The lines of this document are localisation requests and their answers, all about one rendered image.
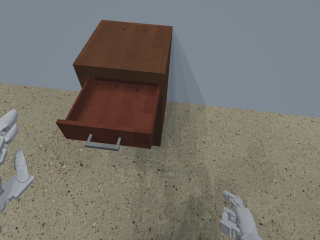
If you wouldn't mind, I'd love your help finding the drawer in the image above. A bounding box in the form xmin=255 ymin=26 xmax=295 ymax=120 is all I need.
xmin=56 ymin=76 xmax=161 ymax=149

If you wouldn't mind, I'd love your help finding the robot right hand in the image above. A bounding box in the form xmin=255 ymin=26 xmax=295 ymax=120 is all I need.
xmin=219 ymin=190 xmax=258 ymax=240

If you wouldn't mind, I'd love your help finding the handle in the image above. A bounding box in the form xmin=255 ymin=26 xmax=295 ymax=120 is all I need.
xmin=84 ymin=134 xmax=121 ymax=151

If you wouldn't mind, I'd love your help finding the robot left hand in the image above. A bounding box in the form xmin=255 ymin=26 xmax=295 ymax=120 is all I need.
xmin=0 ymin=109 xmax=34 ymax=213

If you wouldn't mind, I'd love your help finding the cabinet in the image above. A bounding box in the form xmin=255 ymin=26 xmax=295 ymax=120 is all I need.
xmin=72 ymin=20 xmax=173 ymax=147

